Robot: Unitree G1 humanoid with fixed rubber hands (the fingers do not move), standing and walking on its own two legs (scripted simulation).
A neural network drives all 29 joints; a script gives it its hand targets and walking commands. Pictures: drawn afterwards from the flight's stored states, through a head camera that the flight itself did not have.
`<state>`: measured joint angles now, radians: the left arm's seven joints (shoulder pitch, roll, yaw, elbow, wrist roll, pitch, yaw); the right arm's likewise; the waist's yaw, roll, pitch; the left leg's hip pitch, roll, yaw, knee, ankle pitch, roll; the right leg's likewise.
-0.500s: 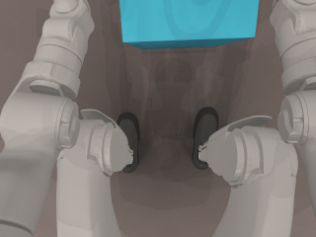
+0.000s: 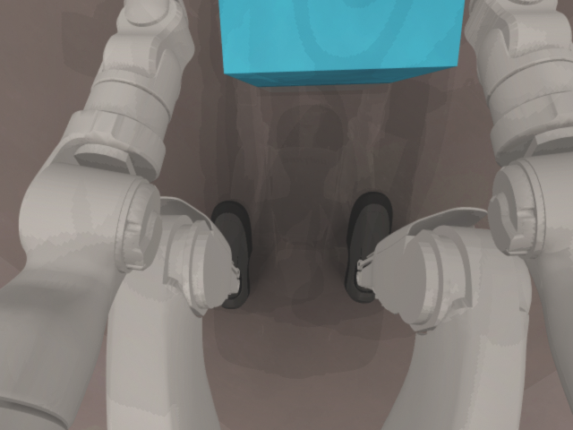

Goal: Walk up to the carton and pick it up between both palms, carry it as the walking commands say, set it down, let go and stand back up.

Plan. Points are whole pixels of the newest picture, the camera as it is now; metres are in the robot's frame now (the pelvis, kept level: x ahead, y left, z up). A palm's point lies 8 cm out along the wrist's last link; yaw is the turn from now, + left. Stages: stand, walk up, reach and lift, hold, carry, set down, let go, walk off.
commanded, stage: reach and lift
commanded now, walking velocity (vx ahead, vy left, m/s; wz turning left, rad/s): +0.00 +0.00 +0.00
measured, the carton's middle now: out of the picture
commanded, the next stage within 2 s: none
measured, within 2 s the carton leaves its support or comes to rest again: leaves its support in 0.86 s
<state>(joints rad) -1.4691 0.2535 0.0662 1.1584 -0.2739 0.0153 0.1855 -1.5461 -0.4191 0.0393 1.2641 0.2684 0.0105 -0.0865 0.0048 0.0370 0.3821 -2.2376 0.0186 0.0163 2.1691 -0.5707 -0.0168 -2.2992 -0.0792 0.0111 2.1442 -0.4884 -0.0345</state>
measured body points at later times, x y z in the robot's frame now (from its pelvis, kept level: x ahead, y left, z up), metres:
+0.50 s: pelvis +0.00 +0.00 +0.00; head +0.37 -0.04 +0.24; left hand +0.56 +0.11 -0.18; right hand +0.56 -0.19 -0.19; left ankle +0.12 +0.13 -0.34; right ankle +0.13 -0.12 -0.34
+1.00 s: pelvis +0.01 +0.01 -0.01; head +0.36 -0.04 +0.27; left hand +0.56 +0.11 -0.16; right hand +0.56 -0.19 -0.16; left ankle +0.12 +0.13 -0.34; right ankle +0.13 -0.12 -0.34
